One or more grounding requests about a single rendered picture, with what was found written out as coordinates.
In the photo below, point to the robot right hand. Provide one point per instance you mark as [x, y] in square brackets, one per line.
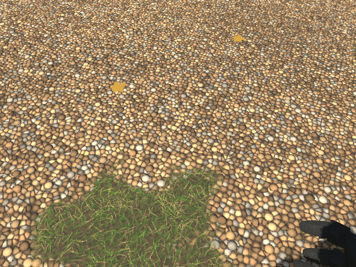
[336, 233]

